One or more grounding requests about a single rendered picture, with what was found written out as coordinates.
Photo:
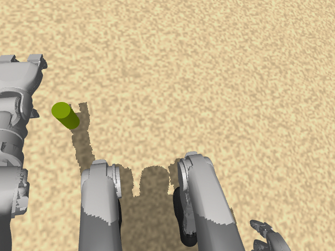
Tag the can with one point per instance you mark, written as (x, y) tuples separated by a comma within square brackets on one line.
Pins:
[(63, 112)]

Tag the left robot hand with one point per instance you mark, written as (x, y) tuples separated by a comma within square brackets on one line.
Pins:
[(22, 75)]

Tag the right robot foot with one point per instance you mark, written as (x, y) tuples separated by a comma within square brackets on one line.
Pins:
[(187, 240)]

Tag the left robot arm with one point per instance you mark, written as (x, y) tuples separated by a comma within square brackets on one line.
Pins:
[(15, 111)]

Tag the right robot hand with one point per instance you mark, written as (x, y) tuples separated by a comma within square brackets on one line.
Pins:
[(275, 241)]

